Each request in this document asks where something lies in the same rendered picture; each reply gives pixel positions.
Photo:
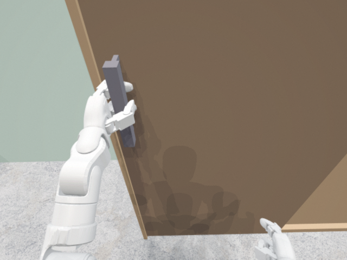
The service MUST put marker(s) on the wardrobe door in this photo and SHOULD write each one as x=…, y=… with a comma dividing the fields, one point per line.
x=328, y=203
x=241, y=106

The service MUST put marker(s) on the robot right hand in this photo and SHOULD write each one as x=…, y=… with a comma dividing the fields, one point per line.
x=279, y=247

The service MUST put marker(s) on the robot left forearm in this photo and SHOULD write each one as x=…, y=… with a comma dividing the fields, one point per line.
x=73, y=222

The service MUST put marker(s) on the handle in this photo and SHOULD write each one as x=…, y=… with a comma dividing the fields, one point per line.
x=116, y=88

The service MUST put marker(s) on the robot left hand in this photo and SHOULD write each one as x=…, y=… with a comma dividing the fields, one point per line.
x=99, y=113

